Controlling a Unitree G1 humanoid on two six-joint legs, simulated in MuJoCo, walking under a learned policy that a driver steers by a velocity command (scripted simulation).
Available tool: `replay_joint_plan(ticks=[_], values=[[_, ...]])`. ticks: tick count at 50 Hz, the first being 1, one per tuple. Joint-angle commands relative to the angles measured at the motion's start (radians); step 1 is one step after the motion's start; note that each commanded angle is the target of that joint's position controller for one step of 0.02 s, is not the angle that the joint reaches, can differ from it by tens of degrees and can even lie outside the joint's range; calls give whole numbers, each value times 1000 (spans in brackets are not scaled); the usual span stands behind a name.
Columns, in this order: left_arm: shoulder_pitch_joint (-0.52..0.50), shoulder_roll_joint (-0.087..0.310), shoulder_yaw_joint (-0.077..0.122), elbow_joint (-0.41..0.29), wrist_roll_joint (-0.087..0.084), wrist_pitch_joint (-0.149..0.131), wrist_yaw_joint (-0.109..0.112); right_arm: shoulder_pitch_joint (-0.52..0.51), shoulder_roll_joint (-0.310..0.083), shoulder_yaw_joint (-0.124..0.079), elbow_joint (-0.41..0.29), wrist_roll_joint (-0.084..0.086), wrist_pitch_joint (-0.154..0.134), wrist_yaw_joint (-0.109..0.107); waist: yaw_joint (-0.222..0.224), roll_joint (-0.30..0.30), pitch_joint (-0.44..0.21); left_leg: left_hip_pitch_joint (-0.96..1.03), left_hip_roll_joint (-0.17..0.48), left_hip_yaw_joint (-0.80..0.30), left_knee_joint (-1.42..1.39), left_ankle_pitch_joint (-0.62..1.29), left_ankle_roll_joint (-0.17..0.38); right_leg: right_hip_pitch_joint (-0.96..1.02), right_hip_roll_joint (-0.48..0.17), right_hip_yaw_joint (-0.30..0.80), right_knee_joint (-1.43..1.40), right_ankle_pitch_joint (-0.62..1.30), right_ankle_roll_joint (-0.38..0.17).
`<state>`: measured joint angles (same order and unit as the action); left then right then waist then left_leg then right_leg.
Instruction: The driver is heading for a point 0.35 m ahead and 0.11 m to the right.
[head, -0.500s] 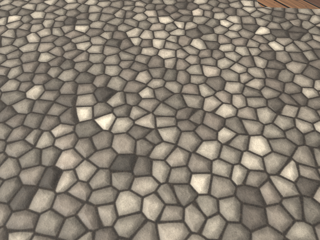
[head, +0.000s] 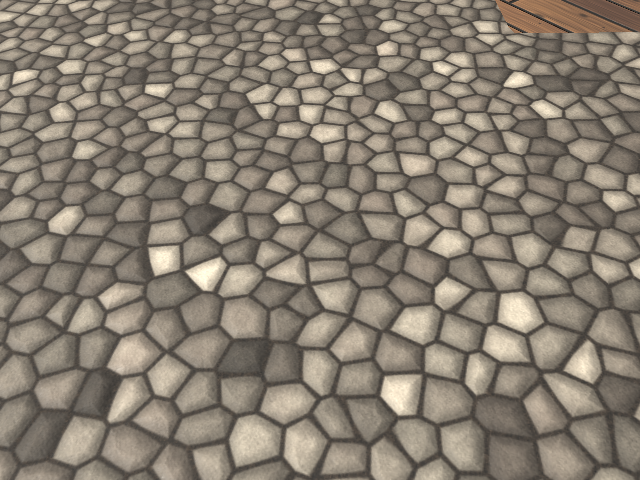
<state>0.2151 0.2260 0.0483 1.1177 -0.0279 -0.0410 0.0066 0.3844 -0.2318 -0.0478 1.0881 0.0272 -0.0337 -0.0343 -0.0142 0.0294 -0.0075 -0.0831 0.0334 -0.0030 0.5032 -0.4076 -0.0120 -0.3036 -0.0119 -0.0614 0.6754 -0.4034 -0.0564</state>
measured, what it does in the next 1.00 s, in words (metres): walks ahead: left foot, then right foot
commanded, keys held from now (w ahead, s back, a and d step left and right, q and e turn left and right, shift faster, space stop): w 0.34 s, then no key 0.66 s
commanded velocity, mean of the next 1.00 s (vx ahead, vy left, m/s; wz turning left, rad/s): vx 0.23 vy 0.00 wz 0.00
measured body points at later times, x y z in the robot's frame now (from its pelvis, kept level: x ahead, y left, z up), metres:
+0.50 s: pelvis +0.22 +0.01 -0.01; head +0.25 +0.02 +0.43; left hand +0.11 +0.26 -0.15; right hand +0.46 -0.20 -0.11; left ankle +0.37 +0.12 -0.73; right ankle +0.02 -0.11 -0.73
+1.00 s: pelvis +0.34 +0.02 +0.01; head +0.35 +0.01 +0.46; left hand +0.39 +0.28 -0.13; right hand +0.42 -0.22 -0.14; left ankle +0.37 +0.12 -0.73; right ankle +0.36 -0.11 -0.73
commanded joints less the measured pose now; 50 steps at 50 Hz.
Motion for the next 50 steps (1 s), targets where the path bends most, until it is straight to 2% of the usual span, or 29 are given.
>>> replay_joint_plan(ticks=[1, 2, 3, 4, 5, 6, 8, 10, 15, 17, 20, 22, 24, 25, 26, 27, 28, 29, 30, 31, 33, 35, 39, 41, 43, 44, 45, 47, 50], values=[[133, 78, 30, 24, 1, -34, -10, -103, -138, -22, -75, 4, -21, 9, 109, 48, 134, -319, 118, -133, -107, -36, 133, 242, 40, -30, -170, 124, -5], [268, 145, 51, 46, 7, -38, -6, -129, -93, -7, -94, -6, -29, 14, 159, -141, 72, -420, 21, -5, 224, 110, 75, 378, -119, 228, -295, 56, -57], [388, 248, 66, 56, 8, -48, -18, -124, -35, 5, -138, -1, -46, 8, 169, -386, -10, -626, -100, 35, 541, -122, 34, 505, -346, 715, -501, -99, -212], [313, 180, 37, 43, 21, -67, -21, -147, -72, -5, -148, 23, -61, 10, 120, -249, 35, -703, -45, -91, 730, -146, 56, 446, -401, 811, -525, -183, -241], [229, 130, 21, 12, 19, -79, -21, -163, -81, -7, -153, 34, -73, 20, 89, -169, 102, -762, 6, -108, 790, -51, 87, 398, -376, 691, -512, -162, -211], [178, 104, 9, -11, 21, -84, -28, -156, -83, -9, -142, 23, -82, 26, 66, -109, 107, -739, 45, -97, 763, 50, 105, 367, -321, 546, -501, -22, -165], [146, 74, -6, -27, 26, -77, -30, -177, -109, -29, -144, 6, -79, 28, 42, -99, 108, -683, 94, -65, 652, 176, 103, 309, -251, 374, -534, 120, -122], [200, 68, -13, -19, 29, -68, -18, -192, -84, -30, -145, 2, -65, 39, 45, -110, 103, -653, 96, -27, 571, 216, 74, 307, -212, 266, -544, 292, -116], [240, 124, -6, -35, 33, -51, 11, -403, -29, -8, -227, -3, -56, 48, 78, -94, 136, -637, 64, 27, 248, 373, 22, 258, -190, 154, -585, 407, -121], [270, 133, -1, -33, 27, -49, 14, -467, -35, -3, -248, 1, -57, 57, 92, -104, 149, -590, 43, 50, 159, 424, 24, 247, -192, 127, -600, 400, -121], [286, 127, 2, -23, 21, -37, 18, -519, -43, 0, -275, -3, -63, 72, 80, -108, 165, -514, 11, 55, 60, 452, 50, 276, -199, 80, -534, 620, -98], [260, 147, 11, -29, 25, -27, 20, -454, -84, -15, -268, -5, -68, 77, 27, -144, 94, -404, -21, 49, 37, 439, 82, 335, -211, 68, -428, 847, -67], [209, 151, 14, -47, 24, -15, 21, -213, -150, -49, -189, -15, -70, 71, -99, -150, -54, -129, -72, 68, 1, 497, 124, 339, -165, 41, -171, 1022, -16], [222, 137, 7, -61, 33, -16, 18, -104, -199, -62, -159, -28, -67, 62, -132, -98, -147, 109, 26, -12, 28, 754, 158, 196, -116, 26, 34, 827, 26], [352, 32, -22, -60, 54, -25, 10, -27, -268, -66, -143, -58, -56, 54, -70, 158, -322, 460, 312, -352, 89, 1098, 326, -122, 43, 8, 448, 102, 87], [424, 9, -28, -24, 21, -43, 3, -7, -225, -49, -136, -47, -50, 62, -66, 210, -496, 505, 409, -602, -34, 1090, 425, -182, 115, 190, 673, -297, 97], [338, 82, -6, -41, -4, -47, 0, -109, -190, -40, -152, -26, -47, 65, -48, 122, -375, 329, 351, -475, -85, 903, 372, -215, 48, 216, 716, -253, 88], [233, 91, -3, -73, -9, -42, 8, -229, -139, -24, -176, -18, -47, 62, -23, 59, -211, 155, 301, -345, -124, 785, 317, -259, -5, 150, 673, -186, 84], [164, 96, 4, -88, 9, -27, 22, -294, -99, -8, -183, -30, -52, 62, 2, -33, -125, -13, 255, -271, -187, 706, 267, -213, -49, 128, 602, -107, 79], [176, 84, 10, -86, 19, -8, 33, -328, -82, -2, -179, -42, -58, 63, 36, 5, -95, -142, 228, -209, -211, 715, 267, -123, -80, 136, 535, -68, 80], [228, 41, 8, -73, 26, 18, 42, -345, -67, 4, -158, -61, -60, 67, 77, 52, -70, -283, 174, -116, -241, 703, 259, 2, -81, 123, 405, -39, 81], [194, 31, 4, -89, 25, 26, 53, -343, -86, 3, -148, -65, -56, 54, 83, 80, -68, -309, 153, -78, -246, 692, 261, 26, -73, 98, 224, -28, 90], [109, 67, 10, -108, 32, 52, 51, -321, -130, -4, -139, -44, -32, 30, 59, 63, -93, -321, 165, -131, -299, 212, 239, 119, -61, 83, 8, 162, 84], [85, 70, 13, -106, 44, 56, 45, -325, -108, 5, -133, -31, -19, 24, 71, 57, -33, -384, 129, -132, -309, -45, 185, 181, -42, 61, -107, 226, 63], [64, 89, 12, -118, 57, 52, 46, -264, -75, 17, -107, -32, -15, 24, 57, 6, 32, -392, 82, -125, -277, -143, 110, 188, -96, 118, -245, 249, 30], [40, 157, 25, -120, 44, 48, 49, -208, -88, 10, -102, -34, -13, 23, -1, -82, 63, -376, 25, -80, -250, -91, 82, 134, -112, 133, -250, 196, 5], [36, 146, 29, -100, 33, 41, 44, -209, -88, 9, -103, -37, -5, 14, -1, -144, 74, -276, -13, -23, -210, -9, 66, 17, -88, 130, -285, 43, 0], [8, 86, 16, -95, 40, 23, 37, -209, -86, 8, -98, -35, 4, 4, -6, -145, 59, -173, -10, -12, -153, 97, 70, -32, -77, 126, -326, 59, 33], [7, 80, 16, -85, 32, 4, 34, -190, -80, 9, -82, -38, 5, 5, -3, -109, 6, -133, -7, -5, -121, 237, 79, 41, -69, 114, -292, 239, 44]])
